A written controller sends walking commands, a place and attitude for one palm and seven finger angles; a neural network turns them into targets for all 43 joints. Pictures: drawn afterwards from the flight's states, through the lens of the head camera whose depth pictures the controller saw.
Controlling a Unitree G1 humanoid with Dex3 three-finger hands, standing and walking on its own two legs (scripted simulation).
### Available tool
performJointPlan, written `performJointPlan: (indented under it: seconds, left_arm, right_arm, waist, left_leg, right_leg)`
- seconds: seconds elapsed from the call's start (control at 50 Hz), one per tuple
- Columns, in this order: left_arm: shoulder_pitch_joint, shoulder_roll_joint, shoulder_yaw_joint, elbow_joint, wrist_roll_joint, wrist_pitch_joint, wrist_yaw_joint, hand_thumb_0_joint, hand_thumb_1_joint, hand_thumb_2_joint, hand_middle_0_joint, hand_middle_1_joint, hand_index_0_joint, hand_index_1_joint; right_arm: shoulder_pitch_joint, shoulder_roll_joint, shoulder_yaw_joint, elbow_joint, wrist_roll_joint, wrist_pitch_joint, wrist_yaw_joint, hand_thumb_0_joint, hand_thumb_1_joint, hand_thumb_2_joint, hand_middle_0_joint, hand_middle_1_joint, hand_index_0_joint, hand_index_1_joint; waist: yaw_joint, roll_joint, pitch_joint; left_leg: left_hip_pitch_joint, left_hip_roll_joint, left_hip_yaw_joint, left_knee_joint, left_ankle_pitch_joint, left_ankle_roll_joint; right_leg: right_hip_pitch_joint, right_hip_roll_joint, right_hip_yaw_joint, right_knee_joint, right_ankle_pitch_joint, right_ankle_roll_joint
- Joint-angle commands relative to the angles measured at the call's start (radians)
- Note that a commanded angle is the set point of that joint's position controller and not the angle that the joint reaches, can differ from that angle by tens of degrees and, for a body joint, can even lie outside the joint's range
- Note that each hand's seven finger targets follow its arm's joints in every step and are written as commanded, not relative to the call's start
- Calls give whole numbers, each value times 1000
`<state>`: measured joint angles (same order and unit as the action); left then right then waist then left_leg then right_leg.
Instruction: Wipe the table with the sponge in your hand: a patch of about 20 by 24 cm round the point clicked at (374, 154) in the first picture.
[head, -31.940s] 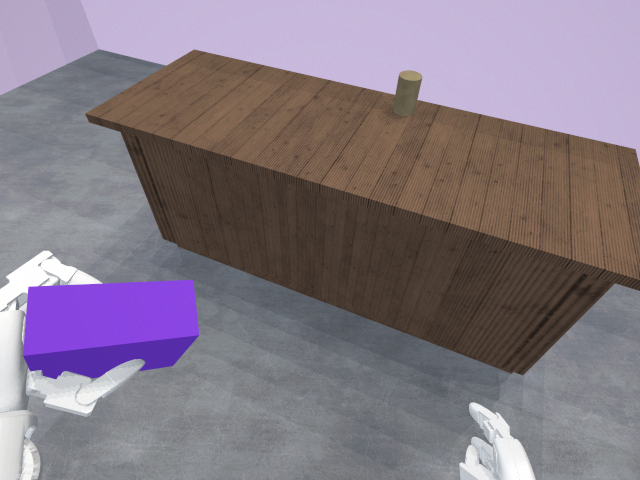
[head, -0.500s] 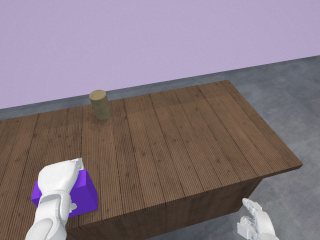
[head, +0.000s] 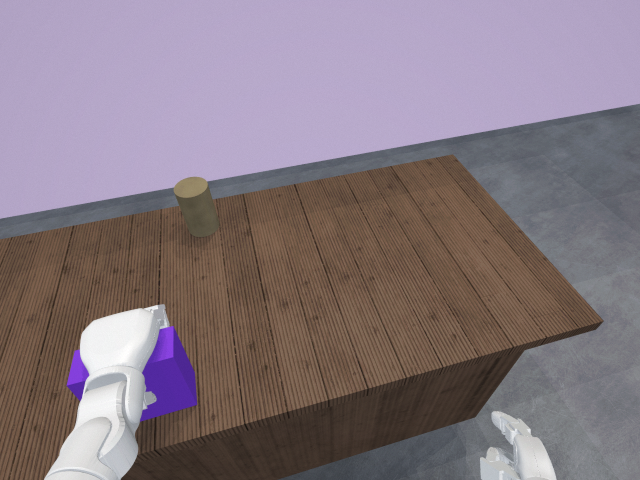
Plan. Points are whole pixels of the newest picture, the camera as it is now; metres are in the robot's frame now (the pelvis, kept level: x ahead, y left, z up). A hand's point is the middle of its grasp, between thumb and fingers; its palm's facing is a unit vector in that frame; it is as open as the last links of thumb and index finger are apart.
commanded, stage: wipe forward along the first lane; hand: left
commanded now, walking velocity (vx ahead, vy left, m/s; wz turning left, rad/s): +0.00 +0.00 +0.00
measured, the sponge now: (144, 387) +0.23 +0.30 -0.06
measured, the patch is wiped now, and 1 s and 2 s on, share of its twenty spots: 0.00 0.25 0.30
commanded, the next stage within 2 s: slide across to the middle lane in 1.46 s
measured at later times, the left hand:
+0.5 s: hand (141, 325) +0.30 +0.32 -0.01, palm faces -0.14 +0.00 -0.99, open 9.8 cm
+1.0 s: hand (137, 292) +0.35 +0.35 -0.01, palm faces -0.14 +0.01 -0.99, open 9.8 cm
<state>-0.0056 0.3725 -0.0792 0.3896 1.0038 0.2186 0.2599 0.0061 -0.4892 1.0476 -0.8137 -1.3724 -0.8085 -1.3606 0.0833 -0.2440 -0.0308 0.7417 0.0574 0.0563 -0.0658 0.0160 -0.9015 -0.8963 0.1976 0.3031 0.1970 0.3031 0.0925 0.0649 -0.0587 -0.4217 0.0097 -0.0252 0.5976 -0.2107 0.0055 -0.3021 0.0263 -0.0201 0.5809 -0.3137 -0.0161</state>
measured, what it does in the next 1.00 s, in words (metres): stands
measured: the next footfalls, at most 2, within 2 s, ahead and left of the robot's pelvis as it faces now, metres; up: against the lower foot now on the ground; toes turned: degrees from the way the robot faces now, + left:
none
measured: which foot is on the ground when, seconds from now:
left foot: down 0.00-1.00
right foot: down 0.00-1.00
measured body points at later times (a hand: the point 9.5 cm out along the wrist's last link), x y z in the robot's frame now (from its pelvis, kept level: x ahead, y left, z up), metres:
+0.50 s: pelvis -0.01 -0.01 -0.02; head +0.01 -0.02 +0.43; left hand +0.30 +0.31 +0.04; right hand +0.13 -0.26 -0.14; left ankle +0.06 +0.12 -0.73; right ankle -0.01 -0.11 -0.73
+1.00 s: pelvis -0.02 +0.00 -0.03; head +0.03 +0.00 +0.42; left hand +0.36 +0.34 +0.05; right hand +0.07 -0.28 -0.15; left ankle +0.06 +0.11 -0.73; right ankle -0.01 -0.11 -0.73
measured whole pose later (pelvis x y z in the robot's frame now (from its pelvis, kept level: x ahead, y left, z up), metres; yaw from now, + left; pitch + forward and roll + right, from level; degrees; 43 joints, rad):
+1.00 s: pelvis -0.02 +0.00 -0.03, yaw -1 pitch +12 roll -4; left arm -0.54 0.59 0.05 0.98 1.04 0.06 0.25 0.02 -0.59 1.13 -0.84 -1.32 -0.84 -1.35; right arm 0.25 -0.27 -0.03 0.74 0.07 0.08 -0.05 0.01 -0.90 -0.90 0.20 0.30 0.20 0.30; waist -0.02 0.07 -0.12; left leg -0.79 0.04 -0.07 0.84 -0.27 0.00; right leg -0.65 0.07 -0.05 0.79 -0.36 -0.03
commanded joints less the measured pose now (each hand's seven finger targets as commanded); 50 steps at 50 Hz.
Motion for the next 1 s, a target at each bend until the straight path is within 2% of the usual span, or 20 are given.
performJointPlan:
  seconds: [0.0, 0.04, 0.1, 0.14, 0.16, 0.24, 0.26, 0.28, 0.32, 0.34, 0.36, 0.42, 0.44, 0.46, 0.54, 0.64, 0.72, 0.8, 0.84, 0.98]
  left_arm:
    - [-292, 221, 91, -24, 52, 9, 37, 0, 100, 1300, -1200, -1600, -1200, -1600]
    - [-298, 223, 98, 24, 52, 9, 35, 0, 100, 1300, -1200, -1600, -1200, -1600]
    - [-354, 202, 67, 79, 40, 0, 25, 0, 100, 1300, -1200, -1600, -1200, -1600]
    - [-384, 277, 130, 116, 51, -7, 29, 0, 100, 1300, -1200, -1600, -1200, -1600]
    - [-393, 221, 81, 104, 45, -19, 26, 0, 100, 1300, -1200, -1600, -1200, -1600]
    - [-401, 278, 138, 181, 59, -38, 34, 0, 100, 1300, -1200, -1600, -1200, -1600]
    - [-447, 231, 91, 172, 56, -48, 34, 0, 100, 1300, -1200, -1600, -1200, -1600]
    - [-433, 228, 92, 193, 54, -50, 35, 0, 100, 1300, -1200, -1600, -1200, -1600]
    - [-435, 242, 101, 225, 55, -53, 39, 0, 100, 1300, -1200, -1600, -1200, -1600]
    - [-455, 305, 154, 246, 57, -54, 45, 0, 100, 1300, -1200, -1600, -1200, -1600]
    - [-501, 248, 94, 246, 51, -61, 43, 0, 100, 1300, -1200, -1600, -1200, -1600]
    - [-530, 297, 127, 313, 58, -71, 50, 0, 100, 1300, -1200, -1600, -1200, -1600]
    - [-531, 347, 171, 325, 60, -75, 54, 0, 100, 1300, -1200, -1600, -1200, -1600]
    - [-552, 318, 138, 321, 57, -83, 53, 0, 100, 1300, -1200, -1600, -1200, -1600]
    - [-618, 377, 170, 373, 58, -96, 57, 0, 100, 1300, -1200, -1600, -1200, -1600]
    - [-651, 407, 176, 409, 44, -101, 51, 0, 100, 1300, -1200, -1600, -1200, -1600]
    - [-694, 401, 144, 447, 48, -103, 43, 0, 100, 1300, -1200, -1600, -1200, -1600]
    - [-710, 453, 178, 482, 56, -115, 39, 0, 100, 1300, -1200, -1600, -1200, -1600]
    - [-769, 483, 189, 494, 60, -122, 37, 0, 100, 1300, -1200, -1600, -1200, -1600]
    - [-763, 462, 175, 524, 65, -142, 42, 0, 100, 1300, -1200, -1600, -1200, -1600]
  right_arm:
    - [-128, -128, -36, -139, -1, -39, -14, 0, -900, -900, 200, 300, 200, 300]
    - [-108, -133, -39, -132, 1, -33, -13, 0, -900, -900, 200, 300, 200, 300]
    - [-89, -134, -36, -141, 6, -28, -14, 0, -900, -900, 200, 300, 200, 300]
    - [-77, -147, -40, -130, 3, -20, -17, 0, -900, -900, 200, 300, 200, 300]
    - [-63, -137, -40, -144, 5, -21, -15, 0, -900, -900, 200, 300, 200, 300]
    - [-39, -152, -46, -130, 1, -13, -11, 0, -900, -900, 200, 300, 200, 300]
    - [-32, -144, -44, -137, 3, -12, -10, 0, -900, -900, 200, 300, 200, 300]
    - [-25, -144, -46, -138, 4, -14, -9, 0, -900, -900, 200, 300, 200, 300]
    - [-19, -148, -47, -136, 4, -12, -8, 0, -900, -900, 200, 300, 200, 300]
    - [-8, -159, -49, -125, 4, -7, -10, 0, -900, -900, 200, 300, 200, 300]
    - [1, -150, -45, -134, 6, -8, -11, 0, -900, -900, 200, 300, 200, 300]
    - [22, -156, -49, -120, 6, -9, -13, 0, -900, -900, 200, 300, 200, 300]
    - [30, -165, -53, -113, 6, -7, -13, 0, -900, -900, 200, 300, 200, 300]
    - [38, -157, -50, -123, 7, -7, -15, 0, -900, -900, 200, 300, 200, 300]
    - [64, -165, -53, -109, 10, -9, -15, 0, -900, -900, 200, 300, 200, 300]
    - [86, -168, -53, -113, 14, -10, -11, 0, -900, -900, 200, 300, 200, 300]
    - [100, -169, -45, -117, 16, -10, -9, 0, -900, -900, 200, 300, 200, 300]
    - [127, -175, -46, -113, 15, -8, -5, 0, -900, -900, 200, 300, 200, 300]
    - [139, -179, -48, -101, 14, -8, -4, 0, -900, -900, 200, 300, 200, 300]
    - [171, -179, -52, -106, 12, -7, 9, 0, -900, -900, 200, 300, 200, 300]
  waist:
    - [-33, -73, -118]
    - [-33, -55, -126]
    - [-51, -112, -137]
    - [-45, -93, -146]
    - [-59, -93, -167]
    - [-56, -115, -162]
    - [-75, -120, -162]
    - [-70, -137, -165]
    - [-72, -141, -159]
    - [-69, -127, -162]
    - [-92, -144, -153]
    - [-93, -162, -153]
    - [-87, -139, -160]
    - [-97, -135, -173]
    - [-108, -126, -180]
    - [-114, -116, -220]
    - [-126, -95, -198]
    - [-125, -94, -215]
    - [-141, -85, -211]
    - [-135, -56, -269]
  left_leg:
    - [137, -38, -27, -50, -39, 37]
    - [123, -37, -28, -50, -49, 34]
    - [87, -35, -21, -33, -70, 38]
    - [74, -35, -26, -25, -66, 35]
    - [71, -32, -17, -14, -58, 41]
    - [27, -32, -25, 10, -58, 38]
    - [23, -28, -18, 20, -57, 41]
    - [11, -30, -19, 24, -67, 42]
    - [-13, -29, -15, 34, -78, 42]
    - [-24, -30, -21, 36, -88, 39]
    - [-41, -28, -13, 47, -100, 45]
    - [-78, -26, -9, 66, -133, 46]
    - [-87, -28, -12, 72, -126, 45]
    - [-96, -28, -6, 80, -131, 48]
    - [-128, -25, -6, 103, -151, 49]
    - [-146, -22, -5, 123, -140, 52]
    - [-168, -22, -7, 128, -167, 54]
    - [-188, -21, -8, 145, -158, 55]
    - [-196, -18, -9, 148, -165, 54]
    - [-179, -12, -13, 164, -117, 55]
  right_leg:
    - [-140, 11, 68, -139, 28, -46]
    - [-149, 16, 70, -126, 26, -52]
    - [-163, 12, 55, -116, 14, -41]
    - [-168, 15, 69, -106, 18, -47]
    - [-168, 13, 50, -95, 32, -41]
    - [-195, 17, 66, -83, 37, -45]
    - [-208, 15, 47, -72, 44, -39]
    - [-212, 14, 50, -73, 34, -37]
    - [-223, 12, 55, -71, 22, -35]
    - [-228, 17, 63, -67, 8, -42]
    - [-239, 15, 48, -61, 3, -32]
    - [-265, 12, 55, -58, -39, -29]
    - [-258, 17, 66, -54, -27, -35]
    - [-260, 15, 54, -46, -36, -30]
    - [-274, 18, 60, -40, -51, -30]
    - [-262, 21, 61, -31, -34, -27]
    - [-304, 22, 58, -27, -68, -26]
    - [-301, 27, 59, -17, -55, -30]
    - [-310, 28, 54, -16, -59, -31]
    - [-331, 35, 39, 18, -1, -34]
